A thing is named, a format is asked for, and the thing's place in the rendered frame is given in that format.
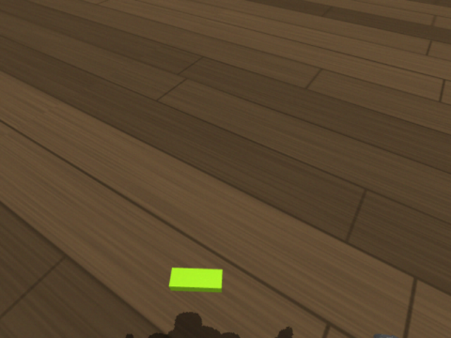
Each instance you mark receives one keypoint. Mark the carton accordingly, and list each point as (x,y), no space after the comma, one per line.
(196,280)

